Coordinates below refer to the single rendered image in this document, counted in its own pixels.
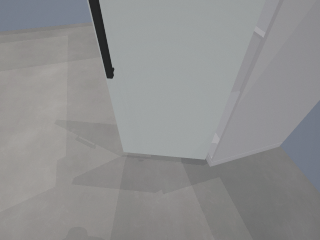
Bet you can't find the handle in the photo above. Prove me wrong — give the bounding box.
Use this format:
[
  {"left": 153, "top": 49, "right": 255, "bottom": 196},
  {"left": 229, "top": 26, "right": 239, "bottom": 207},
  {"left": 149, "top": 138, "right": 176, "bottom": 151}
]
[{"left": 88, "top": 0, "right": 115, "bottom": 79}]

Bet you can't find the fridge door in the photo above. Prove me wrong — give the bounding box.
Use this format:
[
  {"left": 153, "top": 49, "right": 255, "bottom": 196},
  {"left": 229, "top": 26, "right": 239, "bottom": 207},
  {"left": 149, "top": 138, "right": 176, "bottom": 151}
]
[{"left": 87, "top": 0, "right": 266, "bottom": 160}]

